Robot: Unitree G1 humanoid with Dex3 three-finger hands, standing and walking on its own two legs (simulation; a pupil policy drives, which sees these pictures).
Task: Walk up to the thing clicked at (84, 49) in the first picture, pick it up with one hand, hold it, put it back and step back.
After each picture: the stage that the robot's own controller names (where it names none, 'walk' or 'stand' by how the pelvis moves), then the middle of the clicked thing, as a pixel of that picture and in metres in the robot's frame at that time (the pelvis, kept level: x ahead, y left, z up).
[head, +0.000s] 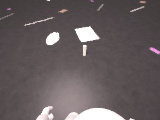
stand; (84, 50) +1.29 +0.15 -0.66
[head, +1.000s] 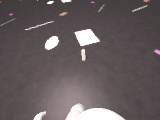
walk; (83, 55) +1.16 +0.22 -0.65
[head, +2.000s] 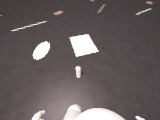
walk; (78, 72) +0.70 +0.21 -0.63
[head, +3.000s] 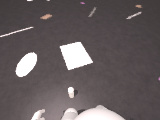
walk; (71, 93) +0.39 +0.20 -0.64
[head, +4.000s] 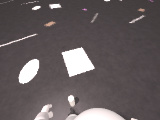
stand; (71, 101) +0.32 +0.22 -0.65
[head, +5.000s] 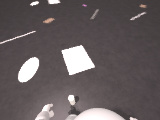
stand; (72, 100) +0.30 +0.21 -0.66
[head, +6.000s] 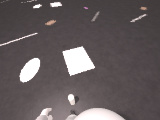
stand; (71, 100) +0.32 +0.22 -0.66
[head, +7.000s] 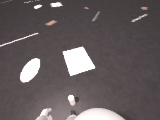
stand; (72, 100) +0.32 +0.22 -0.66
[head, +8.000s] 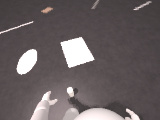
go down; (70, 92) +0.34 +0.22 -0.64
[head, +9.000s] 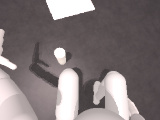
go down; (61, 57) +0.42 +0.22 -0.23
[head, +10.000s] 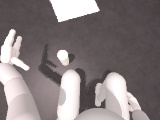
close in; (64, 59) +0.42 +0.21 -0.25
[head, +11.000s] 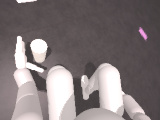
close in; (39, 53) +0.42 +0.25 -0.16
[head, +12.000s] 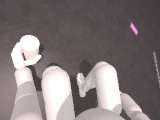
close; (31, 52) +0.42 +0.26 -0.16
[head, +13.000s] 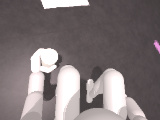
lift; (48, 61) +0.33 +0.26 -0.11
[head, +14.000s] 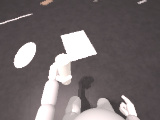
lift; (64, 71) +0.32 +0.17 +0.05
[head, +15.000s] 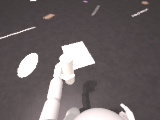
hold; (68, 71) +0.33 +0.16 +0.05
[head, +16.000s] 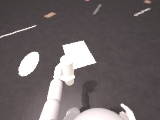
crouch; (68, 72) +0.32 +0.16 +0.04
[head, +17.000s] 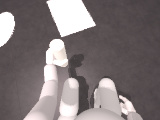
crouch; (60, 55) +0.43 +0.19 -0.04
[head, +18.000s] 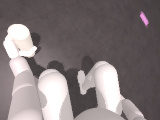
lower; (25, 44) +0.46 +0.26 -0.17
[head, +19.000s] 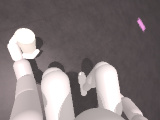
lower; (28, 47) +0.44 +0.27 -0.17
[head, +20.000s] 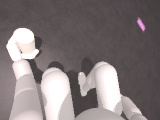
lower; (27, 47) +0.44 +0.27 -0.17
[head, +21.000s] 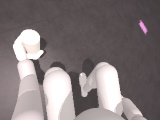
lower; (32, 47) +0.43 +0.26 -0.16
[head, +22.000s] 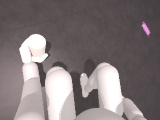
loosen; (38, 50) +0.42 +0.24 -0.16
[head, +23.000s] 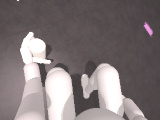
withdraw; (39, 53) +0.42 +0.25 -0.18
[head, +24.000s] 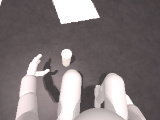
walk; (66, 59) +0.43 +0.20 -0.23
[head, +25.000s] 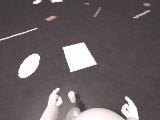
stand; (72, 97) +0.34 +0.19 -0.59
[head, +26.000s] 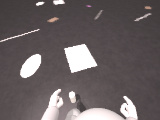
stand; (72, 97) +0.35 +0.19 -0.60
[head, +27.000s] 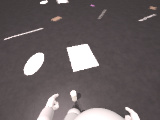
stand; (74, 96) +0.36 +0.19 -0.62
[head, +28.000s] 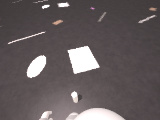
walk; (75, 97) +0.36 +0.20 -0.66
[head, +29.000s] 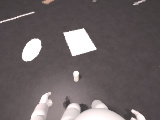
walk; (76, 76) +0.52 +0.15 -0.64
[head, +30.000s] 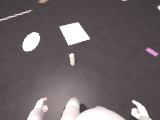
walk; (72, 59) +0.82 +0.29 -0.63
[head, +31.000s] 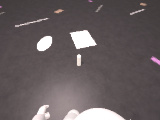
stand; (79, 60) +0.98 +0.21 -0.65
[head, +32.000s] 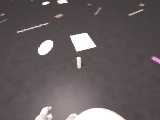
stand; (78, 62) +0.98 +0.23 -0.66
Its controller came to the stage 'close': yes
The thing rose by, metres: 0.69
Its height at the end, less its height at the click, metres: +0.00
